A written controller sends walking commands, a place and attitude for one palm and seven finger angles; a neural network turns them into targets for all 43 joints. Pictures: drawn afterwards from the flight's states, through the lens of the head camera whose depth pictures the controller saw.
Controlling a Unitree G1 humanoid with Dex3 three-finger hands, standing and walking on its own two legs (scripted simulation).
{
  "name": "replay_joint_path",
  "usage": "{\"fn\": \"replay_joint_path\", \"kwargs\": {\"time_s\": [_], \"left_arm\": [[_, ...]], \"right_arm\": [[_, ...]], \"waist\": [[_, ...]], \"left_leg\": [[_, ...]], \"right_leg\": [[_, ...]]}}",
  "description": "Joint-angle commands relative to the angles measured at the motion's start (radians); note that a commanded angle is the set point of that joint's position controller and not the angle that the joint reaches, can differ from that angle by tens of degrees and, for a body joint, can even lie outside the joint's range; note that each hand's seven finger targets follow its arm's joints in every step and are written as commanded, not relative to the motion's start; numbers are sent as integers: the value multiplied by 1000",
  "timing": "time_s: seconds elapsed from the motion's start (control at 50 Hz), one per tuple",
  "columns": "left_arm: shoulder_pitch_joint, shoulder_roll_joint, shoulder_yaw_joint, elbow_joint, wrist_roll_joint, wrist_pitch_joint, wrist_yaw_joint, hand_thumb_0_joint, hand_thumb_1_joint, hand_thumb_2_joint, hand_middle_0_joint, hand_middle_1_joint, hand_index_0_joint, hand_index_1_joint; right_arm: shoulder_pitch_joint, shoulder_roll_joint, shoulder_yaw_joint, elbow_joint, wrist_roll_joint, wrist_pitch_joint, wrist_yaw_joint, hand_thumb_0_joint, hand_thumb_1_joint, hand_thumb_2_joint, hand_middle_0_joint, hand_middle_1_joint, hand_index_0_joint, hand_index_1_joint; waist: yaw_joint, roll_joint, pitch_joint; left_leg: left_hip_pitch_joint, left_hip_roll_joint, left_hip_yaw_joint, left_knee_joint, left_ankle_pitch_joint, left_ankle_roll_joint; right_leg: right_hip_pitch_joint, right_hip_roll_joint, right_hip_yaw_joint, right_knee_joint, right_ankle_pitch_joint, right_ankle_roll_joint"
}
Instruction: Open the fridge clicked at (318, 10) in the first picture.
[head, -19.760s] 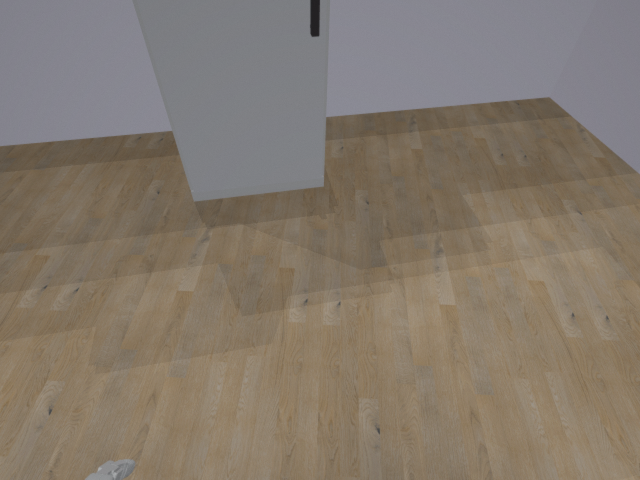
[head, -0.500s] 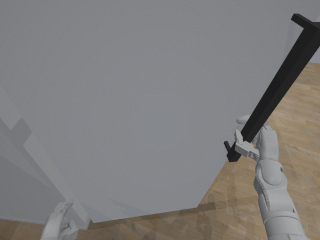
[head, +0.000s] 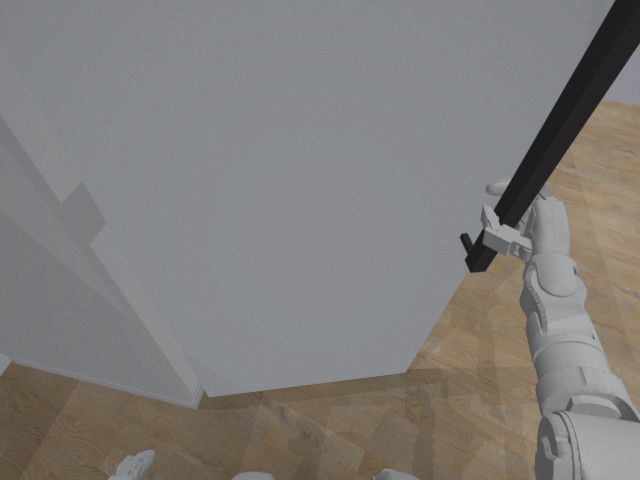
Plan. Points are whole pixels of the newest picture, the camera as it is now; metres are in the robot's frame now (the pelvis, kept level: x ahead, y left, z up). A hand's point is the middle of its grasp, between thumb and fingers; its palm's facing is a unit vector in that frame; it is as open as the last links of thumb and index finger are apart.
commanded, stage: stop walking and hold the door back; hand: right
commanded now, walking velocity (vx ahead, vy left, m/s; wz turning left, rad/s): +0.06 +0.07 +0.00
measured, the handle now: (526, 157) +0.47 -0.19 +0.18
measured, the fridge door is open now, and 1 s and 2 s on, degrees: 70 70 70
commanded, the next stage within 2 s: loosen the grip on the handle in 0.48 s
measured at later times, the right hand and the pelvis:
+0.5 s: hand (491, 228) +0.43 -0.17 +0.09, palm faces +0.06 +0.98 -0.19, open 5.8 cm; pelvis +0.03 -0.03 +0.00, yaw +3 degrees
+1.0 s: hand (498, 236) +0.42 -0.18 +0.09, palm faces +0.07 +0.98 -0.18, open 12.7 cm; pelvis +0.01 -0.01 -0.01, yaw +1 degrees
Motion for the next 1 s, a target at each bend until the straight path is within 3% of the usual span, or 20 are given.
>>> {"fn": "replay_joint_path", "kwargs": {"time_s": [0.0, 0.04, 0.1, 0.12, 0.14, 0.18, 0.24, 0.3, 0.54, 0.56, 0.58, 0.6, 0.62, 0.64, 0.7, 0.74, 0.8, 0.94, 0.96, 0.98], "left_arm": [[-35, 100, 35, -149, 9, -60, 8, 0, 900, 900, -200, -300, -200, -300], [-36, 114, 46, -161, 7, -58, 4, 0, 900, 900, -200, -300, -200, -300], [-66, 119, 49, -200, -8, -47, -12, 0, 900, 900, -200, -300, -200, -300], [-91, 103, 41, -213, -5, -43, -8, 0, 900, 900, -200, -300, -200, -300], [-74, 110, 48, -200, 2, -41, -7, 0, 900, 900, -200, -300, -200, -300], [-51, 125, 55, -202, 2, -39, -12, 0, 900, 900, -200, -300, -200, -300], [-59, 102, 47, -226, -4, -46, -15, 0, 900, 900, -200, -300, -200, -300], [-63, 103, 49, -213, -7, -34, -10, 0, 900, 900, -200, -300, -200, -300], [-95, 91, 35, -212, -3, -7, 3, 0, 900, 900, -200, -300, -200, -300], [-71, 121, 124, -245, 19, -37, -39, 0, 900, 900, -200, -300, -200, -300], [-72, 107, 73, -214, 10, -104, -49, 0, 900, 900, -200, -300, -200, -300], [20, 125, 100, -189, -32, -108, -54, 0, 900, 900, -200, -300, -200, -300], [7, 132, 90, -181, -16, -113, -71, 0, 900, 900, -200, -300, -200, -300], [18, 131, 82, -191, 2, -102, -80, 0, 900, 900, -200, -300, -200, -300], [2, 123, 82, -217, 3, -97, -100, 0, 900, 900, -200, -300, -200, -300], [0, 139, 86, -227, -3, -89, -102, 0, 900, 900, -200, -300, -200, -300], [-26, 135, 77, -241, -15, -87, -88, 0, 900, 900, -200, -300, -200, -300], [-8, 144, 67, -212, -24, -90, -58, 0, 900, 900, -200, -300, -200, -300], [-4, 149, 72, -210, -22, -89, -54, 0, 900, 900, -200, -300, -200, -300], [-11, 143, 64, -214, -21, -86, -54, 0, 900, 900, -200, -300, -200, -300]], "right_arm": [[-291, -307, -114, -236, 19, -55, -52, 0, -900, -900, 450, 1400, 450, 1400], [-270, -277, -92, -314, 26, -65, -45, 0, -900, -900, 450, 1400, 450, 1400], [-223, -168, -18, -373, 43, -81, -27, 0, -900, -900, 450, 1400, 450, 1400], [-264, -198, -34, -442, 42, -91, -30, 0, -900, -900, 450, 1400, 450, 1400], [-227, -252, -83, -436, 32, -93, -39, 0, -900, -900, 450, 1400, 450, 1400], [-174, -210, -48, -473, 27, -84, -35, 0, -900, -900, 450, 1400, 450, 1400], [-102, -172, -10, -555, 24, -66, -34, 0, -900, -900, 450, 1400, 450, 1400], [-105, -176, -11, -540, 40, -51, -46, 0, -900, -900, 450, 1400, 450, 1400], [-57, -124, 28, -508, 46, -47, -53, 0, -900, -900, 450, 1400, 450, 1400], [-732, -667, -357, -713, -77, -68, -45, 0, -900, -900, 450, 1400, 450, 1400], [-464, -188, -16, -247, -61, 27, 23, 0, -779, -842, 450, 1400, 450, 1400], [-218, -106, -89, -293, 19, 44, 59, 0, -658, -783, 450, 1400, 450, 1400], [-156, -143, -119, -297, 44, 35, 83, 0, -538, -725, 450, 1400, 450, 1400], [-163, -201, -167, -414, 86, -6, 74, 0, -417, -667, 450, 1400, 450, 1400], [-200, -103, -25, -439, 36, -97, 46, 0, -54, -492, 450, 1400, 450, 1400], [-233, -131, -21, -400, 24, -135, 35, 0, 188, -375, 450, 1400, 450, 1400], [-272, -180, -27, -385, 33, -165, 43, 0, 550, -200, 423, 1367, 423, 1367], [-368, -224, -29, -327, 76, -179, 68, 0, 550, -200, 330, 1250, 330, 1250], [-298, -311, -111, -311, 76, -181, 70, 0, 550, -200, 317, 1233, 317, 1233], [-309, -286, -79, -322, 80, -182, 77, 0, 550, -200, 303, 1217, 303, 1217]], "waist": [[-61, 191, -289], [-46, 118, -282], [-53, -142, -264], [-54, -248, -244], [-62, -212, -243], [-68, -123, -302], [-37, -101, -356], [-44, 66, -358], [-48, 23, -352], [-105, 202, -285], [39, 182, -579], [-34, 84, -590], [-74, -189, -574], [-88, -217, -582], [-37, -13, -447], [-21, 80, -402], [-26, 36, -371], [-5, 55, -381], [-41, 50, -402], [-28, 35, -404]], "left_leg": [[66, 173, -142, -214, -153, 100], [44, 127, -104, -133, -134, 57], [0, -42, 1, 94, -207, -22], [-13, -44, -1, 172, -221, -27], [-3, -36, -16, 162, -212, -25], [89, -21, -15, -15, -83, -22], [201, 73, -95, -64, 288, 7], [160, 93, -132, -58, 301, 12], [117, 54, -79, -66, 285, -15], [82, 45, -152, -153, 374, -10], [104, -54, 16, 74, 570, 24], [-22, -40, 41, 59, 394, 6], [-72, -14, 12, 30, 284, 14], [-57, -24, 6, -9, 228, 5], [-62, -38, 6, -1, 249, 7], [-73, -41, 1, 3, 179, 4], [-92, -37, -30, -26, 19, 3], [-93, -28, -73, -78, -128, -10], [-60, -26, -82, -74, -114, -7], [-49, -24, -85, -70, -88, -12]], "right_leg": [[175, 7, -67, -283, 127, 1], [277, -16, -38, -443, 217, -3], [210, -248, 281, -592, 147, -118], [183, -293, 351, -630, 145, -165], [193, -308, 342, -593, 232, -176], [243, -242, 202, -430, 485, -130], [213, -126, 44, -359, 466, -28], [215, -105, 32, -353, 376, -11], [270, -130, 49, -398, 479, -30], [251, -111, 0, -368, 453, -47], [326, -8, 40, -492, 735, -42], [399, -35, 59, -379, 876, -8], [495, -36, 45, -341, 931, 37], [498, -28, 56, -342, 837, 42], [289, -15, 21, -324, 562, -15], [186, -4, 13, -326, 396, -26], [121, 12, -7, -335, 210, -34], [74, 24, -5, -329, 107, -45], [62, 25, -8, -325, 127, -45], [55, 31, -12, -327, 138, -47]]}}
